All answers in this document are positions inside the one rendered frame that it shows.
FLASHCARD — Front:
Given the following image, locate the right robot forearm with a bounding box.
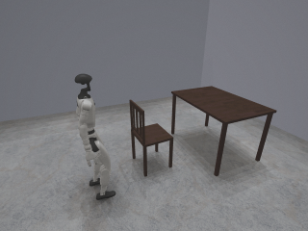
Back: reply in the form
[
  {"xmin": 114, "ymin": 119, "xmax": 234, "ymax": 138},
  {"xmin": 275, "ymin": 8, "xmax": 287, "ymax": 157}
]
[{"xmin": 79, "ymin": 125, "xmax": 92, "ymax": 152}]

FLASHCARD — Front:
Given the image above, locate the left robot upper arm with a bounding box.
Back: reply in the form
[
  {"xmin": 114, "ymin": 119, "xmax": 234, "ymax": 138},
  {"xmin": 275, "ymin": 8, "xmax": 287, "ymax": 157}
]
[{"xmin": 76, "ymin": 106, "xmax": 80, "ymax": 117}]

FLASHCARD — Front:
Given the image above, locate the chair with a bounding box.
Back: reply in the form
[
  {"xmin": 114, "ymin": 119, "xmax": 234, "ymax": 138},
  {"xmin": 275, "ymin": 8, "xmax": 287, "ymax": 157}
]
[{"xmin": 129, "ymin": 99, "xmax": 173, "ymax": 177}]

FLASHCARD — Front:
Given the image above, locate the robot right hand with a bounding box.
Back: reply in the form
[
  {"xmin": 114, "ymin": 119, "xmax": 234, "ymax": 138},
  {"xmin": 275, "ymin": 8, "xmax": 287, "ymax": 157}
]
[{"xmin": 86, "ymin": 151, "xmax": 98, "ymax": 167}]

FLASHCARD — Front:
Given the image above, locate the right robot upper arm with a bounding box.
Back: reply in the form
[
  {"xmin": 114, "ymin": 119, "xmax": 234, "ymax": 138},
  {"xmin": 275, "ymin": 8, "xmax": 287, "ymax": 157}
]
[{"xmin": 78, "ymin": 99, "xmax": 92, "ymax": 130}]

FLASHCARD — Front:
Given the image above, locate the left robot foot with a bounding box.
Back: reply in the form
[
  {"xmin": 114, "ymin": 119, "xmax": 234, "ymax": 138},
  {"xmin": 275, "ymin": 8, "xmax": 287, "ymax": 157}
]
[{"xmin": 90, "ymin": 178, "xmax": 100, "ymax": 187}]

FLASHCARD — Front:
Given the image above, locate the left robot thigh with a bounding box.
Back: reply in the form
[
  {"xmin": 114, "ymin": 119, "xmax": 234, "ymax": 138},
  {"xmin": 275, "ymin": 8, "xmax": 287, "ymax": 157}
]
[{"xmin": 95, "ymin": 130, "xmax": 104, "ymax": 164}]

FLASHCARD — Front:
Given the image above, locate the table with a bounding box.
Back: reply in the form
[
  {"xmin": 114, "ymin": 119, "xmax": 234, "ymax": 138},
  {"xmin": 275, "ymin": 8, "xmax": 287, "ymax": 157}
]
[{"xmin": 171, "ymin": 86, "xmax": 277, "ymax": 176}]

